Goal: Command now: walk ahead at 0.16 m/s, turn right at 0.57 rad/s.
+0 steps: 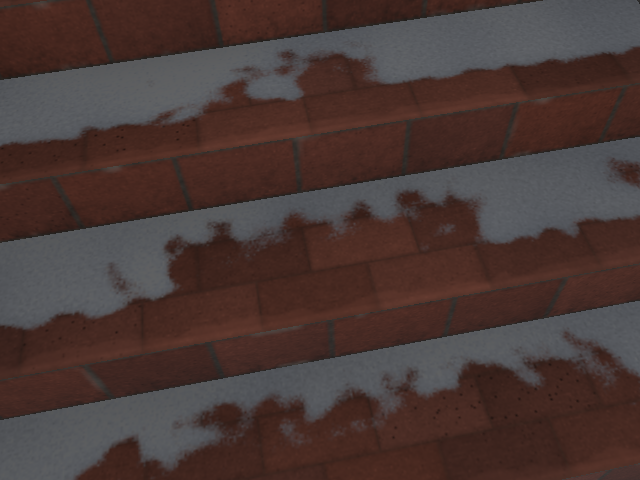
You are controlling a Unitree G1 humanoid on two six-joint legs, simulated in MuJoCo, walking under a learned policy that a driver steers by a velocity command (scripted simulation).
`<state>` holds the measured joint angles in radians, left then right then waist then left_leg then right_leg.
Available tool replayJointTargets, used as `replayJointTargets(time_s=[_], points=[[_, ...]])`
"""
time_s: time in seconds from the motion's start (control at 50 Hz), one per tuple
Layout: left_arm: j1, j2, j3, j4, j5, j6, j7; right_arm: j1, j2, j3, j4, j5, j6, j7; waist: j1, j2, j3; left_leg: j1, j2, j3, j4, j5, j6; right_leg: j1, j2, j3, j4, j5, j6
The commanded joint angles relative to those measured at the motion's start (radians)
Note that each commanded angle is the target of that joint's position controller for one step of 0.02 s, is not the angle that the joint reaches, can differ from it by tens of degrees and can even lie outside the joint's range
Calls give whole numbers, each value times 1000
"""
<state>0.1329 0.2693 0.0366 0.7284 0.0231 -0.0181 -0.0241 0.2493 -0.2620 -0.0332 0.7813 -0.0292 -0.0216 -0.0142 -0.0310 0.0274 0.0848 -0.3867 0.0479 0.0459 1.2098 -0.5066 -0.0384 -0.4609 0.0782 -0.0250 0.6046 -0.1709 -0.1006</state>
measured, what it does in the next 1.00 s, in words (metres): climbs: left foot, then right foot 0.15 m higher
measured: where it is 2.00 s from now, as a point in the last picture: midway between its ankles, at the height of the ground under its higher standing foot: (347, 151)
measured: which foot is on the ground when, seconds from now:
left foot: up 0.00-0.40, down 0.42-0.96, up 0.98-1.00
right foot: down 0.00-0.42, up 0.44-0.92, down 0.94-1.00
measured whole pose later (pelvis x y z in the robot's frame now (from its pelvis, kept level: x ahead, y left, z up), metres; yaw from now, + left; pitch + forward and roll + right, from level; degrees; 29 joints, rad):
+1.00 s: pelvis +0.28 -0.05 +0.04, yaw -5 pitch +4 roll -2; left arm -0.10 0.10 -0.05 0.59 0.03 -0.03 0.01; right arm 0.53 -0.13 -0.02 1.05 0.02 -0.09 0.02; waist -0.08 0.00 0.06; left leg -0.05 0.02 -0.12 0.77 -0.22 0.05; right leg -0.93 -0.03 -0.17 1.25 -0.37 -0.12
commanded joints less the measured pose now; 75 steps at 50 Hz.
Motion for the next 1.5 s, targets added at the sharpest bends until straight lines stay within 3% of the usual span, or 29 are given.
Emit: replayJointTargets(time_s=[0.02, 0.22, 0.3, 0.38, 0.4, 0.42, 0.44, 0.48, 0.54, 0.64, 0.7, 0.8, 0.84, 0.88, 0.9, 0.92, 0.94, 0.96, 0.98, 1.0, 1.04, 1.1, 1.12, 1.16, 1.22, 1.34, 1.42, 1.48, 1.5], points=[[96, 141, 49, -37, -20, 20, 35, 34, -105, -20, -72, -15, 15, -4, 29, -80, -176, -206, 27, -87, 104, 74, -5, 313, -295, 368, -245, 547, -184], [99, 120, 57, -22, 10, 40, 50, 20, -37, -17, -76, -7, 80, -22, 26, -140, -192, -124, -50, -57, -21, 116, -20, 202, -221, 389, -246, 282, -151], [149, 106, 60, 10, 25, 55, 56, -22, -26, -8, -99, -12, 69, -22, 59, -185, -141, -22, -64, -16, -268, -2, 0, 150, -180, 450, -344, -340, -143], [163, 89, 62, 33, 8, 68, 61, 96, -14, -9, -57, 5, 27, -33, 7, -119, -72, 260, -91, 17, -759, 110, 87, 57, -162, 480, -305, -378, -109], [165, 49, 53, 35, -3, 63, 66, 129, -9, -6, -35, -3, 10, -39, -8, -56, -27, 330, -68, -29, -920, 154, 106, -17, -98, 431, -209, -407, -61], [193, -37, 32, 29, -16, 46, 61, 156, -42, -6, -30, -13, -6, -41, 5, 127, -51, 426, 138, -299, -1029, -3, 117, -134, 22, 267, 78, -378, 10], [127, -7, 40, -8, -1, 23, 58, 229, -168, -39, -4, -21, -10, -33, -37, 200, 15, 360, 347, -632, -1133, -116, 200, -330, 117, 147, 272, -347, 48], [136, 48, 58, 18, 38, -2, 39, 141, -103, -38, 25, -5, -21, -22, 44, 37, 105, 288, 300, -545, -1086, -124, 256, -388, 10, 205, 589, -231, 62], [179, 24, 51, 71, 41, -11, 9, 127, -39, -26, 50, 4, -51, 2, 56, 37, 47, 319, 168, -301, -1022, 138, 223, -442, -12, 139, 884, -126, 56], [-39, -38, 24, -15, 48, -2, 0, 337, -13, -20, 168, 7, -67, -2, -18, 58, -3, 479, 139, -209, -964, 667, 243, -614, -68, -10, 992, -121, 76], [-163, -98, -3, -62, 45, 16, 23, 478, -15, -18, 236, 1, -78, -17, -61, 86, 38, 589, 212, -317, -980, 563, 330, -905, -89, -60, 1323, -295, 75], [-372, -120, -53, -219, 34, 0, 28, 470, 4, 4, 285, -8, -87, -26, -55, 78, 94, 583, 223, -339, -1063, 500, 300, -1152, -154, -61, 1356, -428, 34], [-463, -139, -83, -303, 27, -4, 18, 466, 22, 13, 310, 11, -63, -35, -54, 84, 81, 507, 187, -290, -1138, 592, 262, -1038, -178, -70, 1138, -470, 21], [-401, -175, -114, -309, 2, 2, 7, 373, 30, 20, 274, 31, -41, -35, -8, 37, -6, 237, 135, -157, -1252, 1034, 239, -412, -137, -141, 696, -266, -16], [-303, -140, -94, -261, -14, 10, 11, 339, -7, 20, 240, 31, -40, -22, 22, 45, -113, 180, 108, -119, -1160, 1407, 232, -123, -46, -212, 630, -211, -13], [-79, -87, -59, -200, -21, 8, 24, 337, -105, 2, 236, 27, -62, -2, 133, 189, -267, 217, 158, -132, -956, 1866, 223, 138, 12, -174, 645, -213, -27], [174, -28, -20, -146, -20, 5, 40, 276, -200, -33, 225, 58, -88, 13, 278, 242, -406, 274, 175, -131, -693, 2012, 184, 319, 2, -88, 513, -137, -50], [289, 43, 14, -98, 5, -13, 54, 246, -169, -42, 199, 82, -118, 28, 303, 142, -491, 123, 109, -150, -379, 1612, 135, 509, -138, 158, 342, -188, -88], [334, 193, 55, -52, 20, -24, 56, 272, -43, -24, 127, 87, -123, 48, 245, -307, -606, -94, -124, -138, 78, 441, 96, 614, -489, 725, -18, -131, -168], [224, 171, 57, -45, 2, 0, 55, 258, -66, -53, 125, 27, -113, 58, 172, -275, -623, -115, -119, -250, 383, 321, 111, 489, -469, 945, -219, -259, -133], [28, 14, 24, 9, -11, 2, 53, 189, 47, -43, 75, -24, -56, 44, 38, -31, -221, -248, -22, -130, 532, 397, 112, 123, -439, 701, -229, -686, -118], [57, -148, -16, 159, 27, -43, 35, 131, 144, -15, 13, -7, -12, 16, -53, -70, -62, -395, -17, -126, 705, 416, 168, -62, -385, 386, -214, -531, -45], [53, -202, -49, 163, 53, -53, -3, 52, 168, 26, 42, 27, -34, 113, 32, -106, -32, -556, -64, -354, 837, 569, 309, -58, -350, 396, -258, -326, -78], [124, -167, -55, 263, 83, -54, -40, 60, 145, 29, 39, 25, -52, 142, -41, 3, -67, -769, -100, -392, 907, 624, 409, -13, -370, 285, -255, -217, -54], [-13, -98, -48, 242, 77, -76, -41, 36, 25, 3, 46, 38, -47, 145, -99, -60, -153, -732, -91, -223, 906, 612, 350, -55, -284, -19, -337, -109, -20], [399, -96, -92, 412, 134, -79, -27, -283, 75, 72, -19, 36, -38, 115, 39, -46, -122, -1213, -44, -185, 983, 473, 357, 423, -316, -57, -347, 16, -13], [549, -106, -112, 457, 166, -72, -44, -451, 41, 67, -63, 37, -9, 85, 111, -99, -124, -1237, -14, -113, 681, 515, 321, 549, -355, -92, -415, 123, -25], [336, -32, -104, 386, 103, -76, -80, -530, 44, 61, -88, 26, 28, 109, 24, -97, -104, -858, 25, 113, 355, 310, 312, 315, -375, -252, -535, 614, -30], [339, 36, -89, 389, 71, -94, -83, -495, 77, 65, -118, 39, 57, 126, -48, -171, -158, -566, -49, 178, 363, 312, 286, 175, -356, -284, -481, 1289, -68]])
Velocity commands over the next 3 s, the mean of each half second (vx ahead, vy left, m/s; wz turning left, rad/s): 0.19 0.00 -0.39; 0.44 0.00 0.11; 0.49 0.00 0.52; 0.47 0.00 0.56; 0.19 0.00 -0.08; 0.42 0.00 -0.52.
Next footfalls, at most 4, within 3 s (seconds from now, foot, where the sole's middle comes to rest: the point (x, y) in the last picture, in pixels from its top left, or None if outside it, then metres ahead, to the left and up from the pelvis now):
0.42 left None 0.07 0.12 -0.76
0.94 right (431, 435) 0.45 -0.15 -0.61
1.56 left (302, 262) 0.73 0.06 -0.45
1.98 right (373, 78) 1.04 -0.09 -0.30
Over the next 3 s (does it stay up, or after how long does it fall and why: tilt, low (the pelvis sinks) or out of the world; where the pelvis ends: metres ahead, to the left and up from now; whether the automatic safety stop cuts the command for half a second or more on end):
stays up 1.18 0.01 0.49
